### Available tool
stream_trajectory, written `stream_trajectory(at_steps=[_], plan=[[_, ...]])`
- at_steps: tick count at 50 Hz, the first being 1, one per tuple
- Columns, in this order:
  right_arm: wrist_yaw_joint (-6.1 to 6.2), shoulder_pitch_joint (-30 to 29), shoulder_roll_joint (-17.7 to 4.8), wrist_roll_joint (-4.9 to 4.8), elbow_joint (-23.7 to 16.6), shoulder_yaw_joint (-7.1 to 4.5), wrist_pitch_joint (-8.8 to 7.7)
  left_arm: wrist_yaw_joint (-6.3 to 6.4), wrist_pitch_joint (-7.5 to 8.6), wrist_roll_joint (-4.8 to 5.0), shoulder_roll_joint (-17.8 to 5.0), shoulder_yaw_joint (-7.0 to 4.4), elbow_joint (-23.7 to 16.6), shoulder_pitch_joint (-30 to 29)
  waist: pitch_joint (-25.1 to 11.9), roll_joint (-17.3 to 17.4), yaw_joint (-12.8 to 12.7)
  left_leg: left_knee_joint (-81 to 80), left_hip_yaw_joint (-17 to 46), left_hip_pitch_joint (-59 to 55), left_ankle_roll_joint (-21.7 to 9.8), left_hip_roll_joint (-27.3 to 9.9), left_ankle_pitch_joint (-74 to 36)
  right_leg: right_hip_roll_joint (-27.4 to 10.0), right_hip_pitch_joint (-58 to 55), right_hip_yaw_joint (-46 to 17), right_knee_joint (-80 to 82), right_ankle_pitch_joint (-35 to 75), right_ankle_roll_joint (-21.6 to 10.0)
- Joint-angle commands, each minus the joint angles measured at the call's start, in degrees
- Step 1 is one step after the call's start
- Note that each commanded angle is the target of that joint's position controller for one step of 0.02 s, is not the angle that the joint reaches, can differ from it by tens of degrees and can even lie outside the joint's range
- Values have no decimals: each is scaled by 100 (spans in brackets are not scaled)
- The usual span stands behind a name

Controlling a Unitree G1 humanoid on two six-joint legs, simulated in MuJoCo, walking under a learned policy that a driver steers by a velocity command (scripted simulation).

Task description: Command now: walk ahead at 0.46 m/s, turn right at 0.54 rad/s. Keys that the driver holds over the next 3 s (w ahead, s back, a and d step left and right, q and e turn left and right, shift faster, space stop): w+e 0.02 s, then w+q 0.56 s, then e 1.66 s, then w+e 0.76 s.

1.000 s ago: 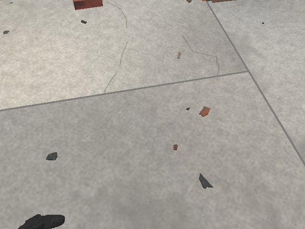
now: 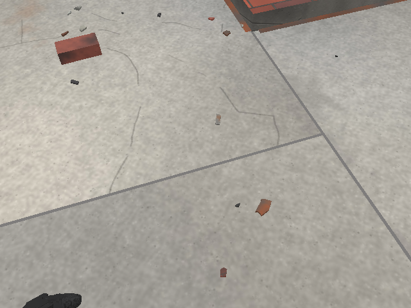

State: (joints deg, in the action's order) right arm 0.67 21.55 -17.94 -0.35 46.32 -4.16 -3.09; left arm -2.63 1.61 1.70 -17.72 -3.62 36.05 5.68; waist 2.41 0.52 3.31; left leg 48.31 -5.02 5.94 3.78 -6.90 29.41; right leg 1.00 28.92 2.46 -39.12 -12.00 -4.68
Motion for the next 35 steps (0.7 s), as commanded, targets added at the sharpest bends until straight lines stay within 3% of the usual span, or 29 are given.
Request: stream_trajectory(at_steps=[1, 2, 3, 4, 5, 7, 10, 13, 17, 19, 21, 23, 24, 25, 26, 27, 28, 29, 30, 31, 32, 35], plan=[[-69, -781, -804, -246, -1004, -68, -460, 82, 166, -59, -1139, -330, 48, 1875, -1390, -903, -1090, 3041, 1025, 4406, -298, 445, -197, -1972, -4577, -4370, 2513, -1684, -1497], [-54, -763, -735, -214, -942, -26, -506, 92, 203, -76, -928, -259, 45, 1567, -1009, -561, -866, 2670, 945, 4221, -439, 140, -680, -1788, -3862, -3571, 2395, -1106, -1287], [-27, -715, -708, -74, -829, -39, -499, 102, 202, -101, -699, -181, -13, 1141, -709, -307, -637, 2218, 912, 3855, -448, -76, -1046, -1564, -3123, -2902, 2368, -424, -1117], [-43, -556, -689, -36, -740, -65, -431, 113, 215, -186, -524, -108, -83, 856, -589, -439, -421, 1966, 945, 3417, -463, -229, -1339, -1364, -2579, -2427, 2503, 137, -1025], [-79, -413, -634, -42, -659, -63, -348, 120, 238, -227, -476, -91, -95, 724, -551, -543, -313, 1880, 905, 3159, -438, -257, -1516, -1293, -2272, -2181, 2660, 491, -1029], [-99, -302, -484, -32, -549, -35, -194, 127, 338, -213, -536, -95, 30, 706, -414, -426, -214, 1666, 803, 3081, -329, -248, -1803, -1255, -1938, -1628, 2893, 1196, -1061], [-80, -742, -350, -15, -660, 12, -115, 160, 414, -222, -563, -93, 263, 860, -65, -272, -324, 875, 818, 3466, -208, -225, -2677, -1138, -1917, -979, 3112, 1665, -928], [-158, -1195, -224, -62, -734, 67, -179, 206, 426, -228, -597, -77, 393, 897, 92, -288, -521, -355, 695, 3220, -285, -3, -3756, -952, -1941, -376, 3250, 1600, -648], [-303, -1802, -112, -118, -976, 132, -226, 240, 385, -183, -712, -113, 674, 1236, 353, -159, -799, -1292, 644, 3370, -461, 214, -4011, -1237, -2655, -104, 3312, 1697, -549], [-393, -1994, -100, -103, -1118, 142, -239, 257, 300, -157, -728, -131, 777, 1336, 368, -130, -845, -1531, 584, 3610, -576, 300, -3686, -1387, -3247, -11, 3063, 2175, -516], [-471, -1985, -142, -81, -1234, 125, -239, 299, 200, -145, -799, -158, 804, 1299, 224, -223, -739, -1632, 382, 3528, -738, 480, -3093, -1477, -3689, 107, 2583, 3439, -422], [-475, -1588, -355, -55, -1253, 21, -184, 384, 101, -147, -969, -205, 758, 1225, -252, -508, -457, -1504, 5, 2840, -951, 868, -2364, -1450, -3932, 254, 1645, 5652, -287], [-446, -1007, -581, -53, -1163, -93, -157, 427, 44, -163, -1015, -207, 727, 1182, -636, -580, -132, -1510, -84, 2069, -1097, 1075, -2180, -1374, -3826, 341, 761, 6281, -201], [-373, -153, -869, -68, -1022, -242, -142, 468, 30, -155, -991, -178, 672, 1071, -1085, -429, 377, -1863, 153, 618, -1340, 1076, -2590, -1194, -3056, 507, -541, 5824, -6], [-273, 562, -1496, -14, -961, -416, -98, 447, 143, -278, -536, -15, 435, 1522, -1949, 629, 367, -1719, 2416, -1826, -2182, -332, -2610, -573, -846, 543, -2792, 3088, 334], [-269, 501, -1357, -102, -997, -352, -128, 311, 344, -324, -203, 147, 398, 1682, -2627, 1234, 127, -2618, 5214, -3059, -3016, -1284, -1967, 539, 847, -439, -4247, -1994, 552], [-239, 478, -949, -67, -1010, -242, -113, 184, 526, -91, -701, 25, 278, 1134, -2275, 679, 405, -2888, 4753, -2911, -2650, -1093, -1358, 108, 1485, -1106, -4472, -1751, 423], [-214, 168, -799, -54, -1057, -199, -105, 137, 624, 38, -724, 49, 94, 694, -1496, 280, 320, -3005, 3958, -2095, -2379, -901, -1374, -188, 1630, -1018, -4062, -1291, 332], [-204, -322, -653, -22, -1131, -133, -90, 152, 643, -25, -647, 64, 113, 603, -833, -242, 13, -3095, 3243, -1063, -2196, -760, -2463, -437, 1450, -828, -3466, -1019, 351], [-195, -660, -432, 39, -1214, -48, -102, 183, 575, -131, -698, 13, 198, 658, -564, -273, -185, -3154, 2666, -367, -2088, -601, -3727, -631, 1035, -736, -3067, -884, 429], [-183, -822, -359, 96, -1247, 0, -106, 189, 485, -148, -675, 4, 274, 857, -489, -112, -345, -3236, 2319, 151, -2070, -502, -4543, -693, 619, -680, -2945, -880, 527], [-168, -974, -505, 125, -1012, -2, -200, 283, 273, -175, -360, 84, 474, 1278, -482, 178, -547, -3390, 1293, 925, -2003, -293, -6035, -665, 57, -428, -2048, -421, 829]])
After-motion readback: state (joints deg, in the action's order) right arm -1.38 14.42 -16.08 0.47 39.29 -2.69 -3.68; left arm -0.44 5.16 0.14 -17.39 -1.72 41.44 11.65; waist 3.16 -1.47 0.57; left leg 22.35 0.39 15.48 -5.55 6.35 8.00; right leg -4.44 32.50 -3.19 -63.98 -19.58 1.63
